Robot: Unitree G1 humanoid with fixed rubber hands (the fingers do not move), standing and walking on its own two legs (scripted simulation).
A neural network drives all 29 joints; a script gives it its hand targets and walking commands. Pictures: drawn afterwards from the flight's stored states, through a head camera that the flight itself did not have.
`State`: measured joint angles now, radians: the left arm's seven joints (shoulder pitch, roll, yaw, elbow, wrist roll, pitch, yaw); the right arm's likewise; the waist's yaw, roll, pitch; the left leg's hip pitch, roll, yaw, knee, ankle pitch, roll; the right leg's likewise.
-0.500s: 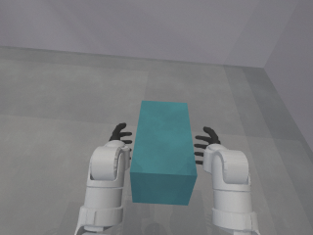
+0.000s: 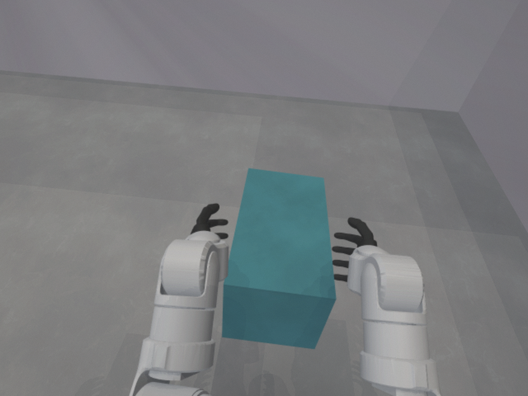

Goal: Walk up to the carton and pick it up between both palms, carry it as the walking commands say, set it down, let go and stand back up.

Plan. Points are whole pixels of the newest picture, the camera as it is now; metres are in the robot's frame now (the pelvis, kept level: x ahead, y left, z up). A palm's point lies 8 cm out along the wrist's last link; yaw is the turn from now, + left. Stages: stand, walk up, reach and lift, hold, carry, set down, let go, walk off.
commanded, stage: carry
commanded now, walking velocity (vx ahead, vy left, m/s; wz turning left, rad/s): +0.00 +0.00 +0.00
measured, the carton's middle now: (278, 249) +0.39 +0.00 -0.03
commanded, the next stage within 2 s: hold in 1.10 s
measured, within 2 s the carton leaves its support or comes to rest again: neither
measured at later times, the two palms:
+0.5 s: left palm (200, 240) +0.33 +0.12 +0.07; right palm (358, 251) +0.33 -0.12 +0.07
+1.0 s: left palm (198, 249) +0.33 +0.12 +0.05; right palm (354, 256) +0.33 -0.12 +0.05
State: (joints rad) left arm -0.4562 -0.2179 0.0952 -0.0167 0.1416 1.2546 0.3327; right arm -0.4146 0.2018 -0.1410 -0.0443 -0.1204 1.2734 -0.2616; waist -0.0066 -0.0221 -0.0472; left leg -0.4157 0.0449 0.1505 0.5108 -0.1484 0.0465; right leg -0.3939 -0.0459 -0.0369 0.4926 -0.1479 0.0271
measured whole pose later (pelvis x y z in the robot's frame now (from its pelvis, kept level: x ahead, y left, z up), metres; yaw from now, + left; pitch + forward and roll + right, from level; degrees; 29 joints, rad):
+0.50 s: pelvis +0.03 +0.00 +0.00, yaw +0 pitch +3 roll -1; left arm -0.38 -0.19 0.08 0.06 0.18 1.10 0.21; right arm -0.35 0.18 -0.12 0.05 -0.17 1.12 -0.16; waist 0.01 -0.02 -0.09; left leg -0.40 0.05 0.15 0.54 -0.21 0.04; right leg -0.37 -0.04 -0.04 0.51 -0.20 0.03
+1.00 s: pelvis +0.03 +0.00 +0.00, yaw +1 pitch +2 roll -1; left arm -0.30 -0.16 0.08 0.13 0.17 0.92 0.17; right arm -0.28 0.16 -0.08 0.12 -0.16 0.92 -0.12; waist 0.01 -0.01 -0.07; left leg -0.38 0.05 0.13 0.56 -0.23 0.03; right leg -0.34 -0.04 -0.05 0.53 -0.23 0.03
